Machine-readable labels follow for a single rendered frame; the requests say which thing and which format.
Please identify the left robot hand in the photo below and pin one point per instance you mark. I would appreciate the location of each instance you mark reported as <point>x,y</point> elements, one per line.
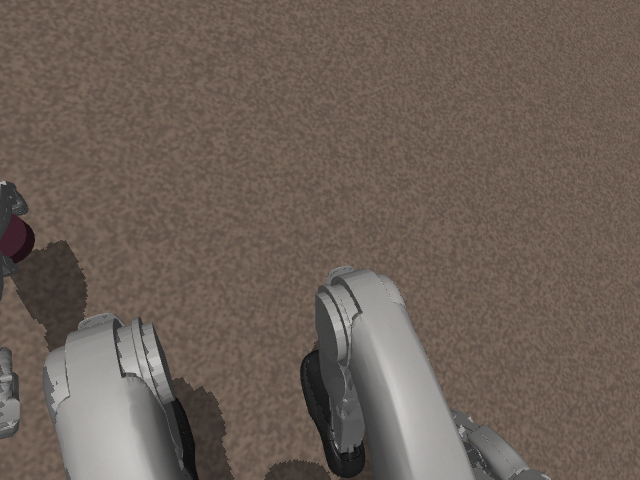
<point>11,201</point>

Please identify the right robot hand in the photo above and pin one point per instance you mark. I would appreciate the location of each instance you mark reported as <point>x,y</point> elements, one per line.
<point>490,455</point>

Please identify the right robot foot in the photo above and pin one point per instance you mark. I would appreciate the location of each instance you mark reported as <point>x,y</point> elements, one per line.
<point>345,464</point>

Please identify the tin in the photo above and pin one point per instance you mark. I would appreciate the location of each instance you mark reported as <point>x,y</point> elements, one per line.
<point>18,240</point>

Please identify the left robot arm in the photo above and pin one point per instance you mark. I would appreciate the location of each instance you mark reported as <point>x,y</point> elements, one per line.
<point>9,387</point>

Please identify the left robot foot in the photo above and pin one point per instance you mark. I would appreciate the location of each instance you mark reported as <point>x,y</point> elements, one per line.
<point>186,439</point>

